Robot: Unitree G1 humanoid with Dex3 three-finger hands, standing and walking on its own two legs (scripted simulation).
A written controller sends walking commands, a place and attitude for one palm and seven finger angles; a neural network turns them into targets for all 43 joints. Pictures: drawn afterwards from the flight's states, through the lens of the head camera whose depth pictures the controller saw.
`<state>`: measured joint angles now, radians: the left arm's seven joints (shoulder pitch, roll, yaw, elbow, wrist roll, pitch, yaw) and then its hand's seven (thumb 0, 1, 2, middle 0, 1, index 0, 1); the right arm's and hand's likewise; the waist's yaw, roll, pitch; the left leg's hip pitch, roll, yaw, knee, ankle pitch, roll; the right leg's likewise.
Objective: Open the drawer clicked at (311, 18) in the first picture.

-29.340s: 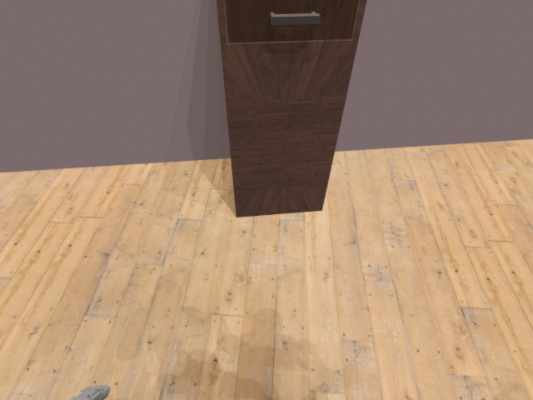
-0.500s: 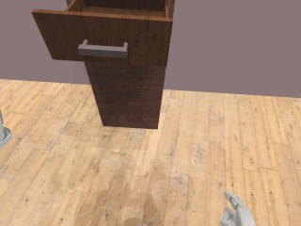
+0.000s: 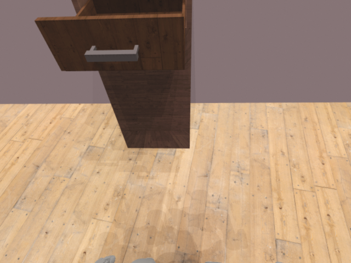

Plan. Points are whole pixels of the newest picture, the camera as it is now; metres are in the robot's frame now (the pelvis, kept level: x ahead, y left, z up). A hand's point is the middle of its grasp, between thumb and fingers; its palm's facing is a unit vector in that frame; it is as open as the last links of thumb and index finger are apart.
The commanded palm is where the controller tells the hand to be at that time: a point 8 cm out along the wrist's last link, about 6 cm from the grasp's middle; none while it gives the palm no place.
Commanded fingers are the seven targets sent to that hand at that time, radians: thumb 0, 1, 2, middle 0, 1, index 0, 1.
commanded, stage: let the arm hang, fingers relaxed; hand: left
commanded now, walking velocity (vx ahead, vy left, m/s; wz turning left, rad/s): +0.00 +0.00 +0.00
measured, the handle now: (113, 52) +0.61 +0.18 +0.17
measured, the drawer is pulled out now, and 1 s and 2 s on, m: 0.29 0.29 0.29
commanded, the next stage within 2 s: look to check the result in 0.82 s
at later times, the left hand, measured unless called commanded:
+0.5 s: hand out of the picture -0.01 +0.22 -0.14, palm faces +0.02 -0.95 -0.32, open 7.4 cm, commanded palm none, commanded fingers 0.00 0.90 0.90 -0.20 -0.30 -0.20 -0.30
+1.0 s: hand out of the picture +0.06 +0.20 -0.14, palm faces -0.02 -0.95 -0.31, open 7.4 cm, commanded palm none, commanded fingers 0.00 0.90 0.90 -0.20 -0.30 -0.20 -0.30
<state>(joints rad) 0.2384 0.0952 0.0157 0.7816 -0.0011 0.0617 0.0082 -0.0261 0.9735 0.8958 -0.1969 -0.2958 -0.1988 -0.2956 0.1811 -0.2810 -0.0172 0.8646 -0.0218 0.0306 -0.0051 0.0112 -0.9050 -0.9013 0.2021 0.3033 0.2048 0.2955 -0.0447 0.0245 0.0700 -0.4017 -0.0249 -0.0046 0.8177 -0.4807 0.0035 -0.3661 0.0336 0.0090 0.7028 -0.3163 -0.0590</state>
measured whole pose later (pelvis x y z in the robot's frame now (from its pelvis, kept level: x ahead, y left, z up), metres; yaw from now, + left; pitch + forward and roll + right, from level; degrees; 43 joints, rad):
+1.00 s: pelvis +0.00 -0.02 +0.03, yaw +0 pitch -1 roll +0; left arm 0.12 0.26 0.02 1.15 0.01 -0.02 0.02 0.01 0.91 0.90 -0.20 -0.30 -0.20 -0.30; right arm 0.24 -0.28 -0.02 1.12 -0.02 0.01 -0.02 0.01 -0.91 -0.90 0.20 0.30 0.20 0.30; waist -0.02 0.02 0.06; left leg -0.08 0.00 0.03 0.35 -0.25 0.01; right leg -0.19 0.07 -0.04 0.34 -0.14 -0.08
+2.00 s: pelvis +0.03 -0.01 +0.03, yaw +0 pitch -1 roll +0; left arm 0.09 0.32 0.01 1.14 0.01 -0.02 0.02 0.01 0.90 0.90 -0.20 -0.30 -0.20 -0.30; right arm 0.15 -0.31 -0.01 1.11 -0.01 0.01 -0.02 0.01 -0.90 -0.90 0.20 0.30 0.21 0.30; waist -0.01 0.02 0.06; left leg -0.03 0.00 0.03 0.28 -0.25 0.01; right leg -0.14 0.07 -0.04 0.30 -0.15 -0.07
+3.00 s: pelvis +0.02 -0.02 +0.03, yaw +1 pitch -1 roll +0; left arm 0.08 0.33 0.00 1.13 0.02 -0.02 0.01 0.01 0.90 0.90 -0.20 -0.30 -0.20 -0.30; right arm 0.13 -0.33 -0.01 1.11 -0.01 0.00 -0.01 0.01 -0.90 -0.90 0.20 0.30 0.21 0.30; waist -0.01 0.01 0.07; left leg -0.02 0.00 0.03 0.27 -0.23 0.01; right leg -0.13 0.07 -0.04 0.28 -0.14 -0.08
